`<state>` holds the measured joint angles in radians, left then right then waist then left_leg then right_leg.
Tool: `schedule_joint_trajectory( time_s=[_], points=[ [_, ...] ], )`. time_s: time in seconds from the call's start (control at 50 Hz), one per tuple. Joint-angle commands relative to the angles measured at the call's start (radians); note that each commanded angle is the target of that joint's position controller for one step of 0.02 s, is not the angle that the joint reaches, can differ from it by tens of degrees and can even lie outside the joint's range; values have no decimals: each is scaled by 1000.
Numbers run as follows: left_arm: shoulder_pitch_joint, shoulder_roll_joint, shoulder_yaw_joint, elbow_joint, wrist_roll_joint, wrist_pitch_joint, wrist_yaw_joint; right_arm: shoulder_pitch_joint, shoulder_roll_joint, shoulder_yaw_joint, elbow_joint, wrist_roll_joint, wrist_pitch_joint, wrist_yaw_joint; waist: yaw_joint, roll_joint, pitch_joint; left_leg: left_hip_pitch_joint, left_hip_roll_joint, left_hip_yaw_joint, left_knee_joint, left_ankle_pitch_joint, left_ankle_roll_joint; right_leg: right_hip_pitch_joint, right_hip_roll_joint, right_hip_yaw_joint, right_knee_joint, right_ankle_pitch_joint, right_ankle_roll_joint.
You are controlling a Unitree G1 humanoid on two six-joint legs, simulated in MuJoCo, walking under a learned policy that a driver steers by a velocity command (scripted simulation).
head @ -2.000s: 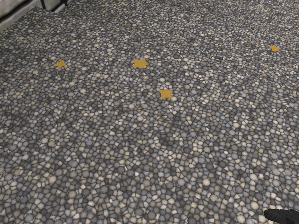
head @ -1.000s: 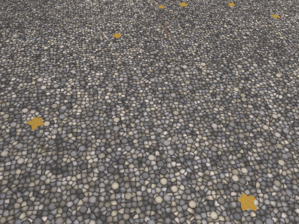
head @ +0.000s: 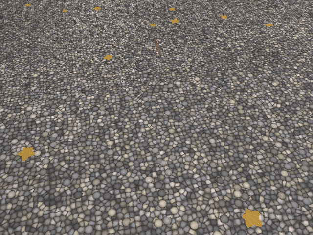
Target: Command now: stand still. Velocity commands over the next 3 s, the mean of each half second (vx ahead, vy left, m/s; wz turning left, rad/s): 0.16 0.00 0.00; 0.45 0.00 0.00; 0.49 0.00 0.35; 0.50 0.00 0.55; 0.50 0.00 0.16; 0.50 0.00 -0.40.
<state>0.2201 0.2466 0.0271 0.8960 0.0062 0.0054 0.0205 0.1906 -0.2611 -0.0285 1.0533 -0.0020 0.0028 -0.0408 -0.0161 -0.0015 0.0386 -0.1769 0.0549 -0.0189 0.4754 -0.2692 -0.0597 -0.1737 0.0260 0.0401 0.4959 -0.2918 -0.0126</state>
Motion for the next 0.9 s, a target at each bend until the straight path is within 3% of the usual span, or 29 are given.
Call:
schedule_joint_trajectory(
  time_s=[0.02,0.16,0.18,0.22,0.26,0.3,0.34,0.36,0.38,0.4,0.42,0.44,0.46,0.5,0.54,0.58,0.64,0.72,0.76,0.78,0.8,0.82,0.84,0.86,0.88,0.9],
  points=[
    [10,110,21,-24,-1,-10,6,19,-118,-20,-17,0,-6,-5,0,-4,-14,4,-6,11,-54,159,16,-26,-45,36,-91,211,-15],
    [25,103,15,24,-4,-11,10,35,-102,-15,7,0,-4,-7,2,0,-5,-4,-13,15,-55,150,20,-32,-39,25,-92,192,-10],
    [41,100,14,38,-5,-9,12,54,-90,-12,17,1,-3,-7,2,-7,-25,1,-29,34,-48,57,23,-24,-31,19,-101,82,-14],
    [49,132,26,45,-16,-3,16,50,-85,-14,14,12,-3,-9,13,-41,22,-76,-72,76,22,-222,46,-75,-38,54,-130,-319,-53],
    [80,161,35,46,-23,-14,14,14,-68,-9,-15,12,-23,-5,34,-109,99,-196,-78,82,120,-293,66,-115,-134,199,-216,-540,-116],
    [124,197,49,60,-31,-34,10,8,-34,-2,-33,20,-56,13,42,-198,117,-233,-60,67,269,-197,88,-121,-270,406,-310,-594,-198],
    [52,179,45,37,-35,-46,6,54,-31,-3,-27,33,-83,32,-9,-188,131,-173,-33,44,210,-205,135,-172,-286,404,-300,-513,-200],
    [-19,163,40,14,-42,-46,3,131,-28,-5,0,35,-93,37,-61,-163,124,-30,-40,54,61,-163,156,-240,-235,315,-253,-439,-161],
    [-72,136,33,-9,-40,-47,1,222,-49,-15,42,27,-96,39,-96,-96,107,116,-40,20,-37,-79,154,-312,-156,202,-136,-307,-112],
    [-99,65,14,-31,-30,-57,-3,341,-129,-38,73,18,-99,37,-122,117,49,251,122,-246,-171,-183,195,-421,-33,17,182,-168,-37],
    [-119,60,15,-81,-36,-76,5,426,-249,-62,80,10,-108,53,-132,326,28,314,325,-658,-325,-277,324,-579,42,-35,429,-272,-9],
    [-100,104,25,-70,-55,-90,3,353,-183,-40,59,-4,-120,55,-83,198,66,278,357,-703,-330,-300,350,-642,-18,52,600,-271,-24],
    [-58,104,26,-49,-61,-101,-8,291,-123,-26,31,4,-127,54,-50,135,104,274,316,-584,-317,-255,317,-685,-60,65,657,-168,-43],
    [-62,112,36,-30,-42,-113,-17,244,-95,-16,7,13,-126,60,-32,95,101,289,240,-385,-324,-64,247,-701,-115,28,618,-6,-56],
    [-97,98,41,-37,-29,-114,-32,285,-47,0,11,4,-111,54,-41,114,67,286,175,-232,-326,195,216,-640,-130,-16,545,79,-40],
    [-145,56,30,-55,-28,-107,-42,315,-59,0,10,1,-98,40,-49,103,55,275,152,-153,-328,333,223,-619,-120,-54,457,132,-12],
    [-286,16,9,-110,-31,-104,-49,311,-100,-4,-10,-2,-87,23,-71,91,88,163,127,-84,-369,325,224,-513,-86,-93,222,242,13],
    [-369,48,7,-148,-41,-103,-62,347,-124,-17,-1,15,-88,17,-66,115,125,171,172,-67,-390,330,230,-432,-66,-88,77,304,-10],
    [-361,76,16,-156,-40,-108,-69,333,-132,-26,-4,20,-83,17,-31,112,107,240,201,-54,-341,453,213,-399,-59,-77,36,282,-42],
    [-324,99,27,-150,-38,-110,-70,317,-144,-32,-10,17,-79,17,0,121,69,268,207,-42,-281,618,201,-335,-40,-85,34,261,-61],
    [-245,128,42,-131,-37,-110,-67,301,-156,-38,-17,12,-72,17,49,139,3,280,203,-25,-178,811,189,-221,-10,-104,44,238,-82],
    [-82,165,66,-80,-40,-106,-60,285,-149,-36,-27,5,-63,17,129,135,-98,245,166,5,6,923,166,-21,19,-121,39,236,-111],
    [99,207,85,-32,-38,-99,-48,275,-134,-28,-48,-5,-60,19,203,104,-212,55,129,16,256,762,139,272,-75,-16,66,208,-156],
    [229,304,107,0,-13,-93,-45,404,13,12,-68,-6,-78,33,148,-168,-401,-334,-55,35,687,186,70,651,-361,480,-13,-42,-331],
    [207,225,81,7,-16,-93,-50,374,-9,9,-54,17,-110,41,153,-208,-432,-451,-104,-114,861,-277,86,619,-420,756,-218,-156,-349],
    [96,172,63,-3,-23,-99,-51,257,-97,-18,-100,50,-130,44,125,-175,-224,-549,-41,-109,919,-230,109,452,-379,611,-246,-157,-287]
  ],
)
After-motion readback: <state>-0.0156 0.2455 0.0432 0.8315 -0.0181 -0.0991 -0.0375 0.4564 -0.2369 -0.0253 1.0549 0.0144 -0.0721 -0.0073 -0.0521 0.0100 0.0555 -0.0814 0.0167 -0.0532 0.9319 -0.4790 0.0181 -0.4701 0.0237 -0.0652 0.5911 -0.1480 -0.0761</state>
